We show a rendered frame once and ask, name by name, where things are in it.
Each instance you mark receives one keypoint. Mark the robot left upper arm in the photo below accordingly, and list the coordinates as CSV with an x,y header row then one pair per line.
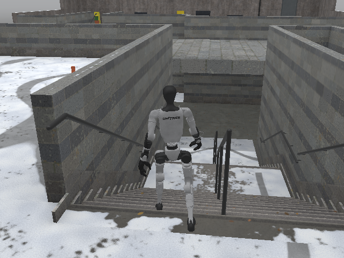
x,y
152,124

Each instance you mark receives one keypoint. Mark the robot left forearm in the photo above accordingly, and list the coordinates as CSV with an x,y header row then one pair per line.
x,y
146,149

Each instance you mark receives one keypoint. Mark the robot left shin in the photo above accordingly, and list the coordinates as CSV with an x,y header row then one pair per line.
x,y
159,189

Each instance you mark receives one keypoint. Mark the robot right upper arm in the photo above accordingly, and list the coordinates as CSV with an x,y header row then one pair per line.
x,y
190,120

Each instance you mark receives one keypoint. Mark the robot right forearm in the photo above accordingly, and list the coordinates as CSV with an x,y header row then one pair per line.
x,y
197,137

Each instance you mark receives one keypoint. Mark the robot left hand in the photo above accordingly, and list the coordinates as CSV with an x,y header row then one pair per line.
x,y
141,167

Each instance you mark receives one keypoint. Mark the robot head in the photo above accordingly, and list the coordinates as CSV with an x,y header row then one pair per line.
x,y
169,93

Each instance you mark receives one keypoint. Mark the robot right hand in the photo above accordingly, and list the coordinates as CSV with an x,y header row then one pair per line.
x,y
196,148

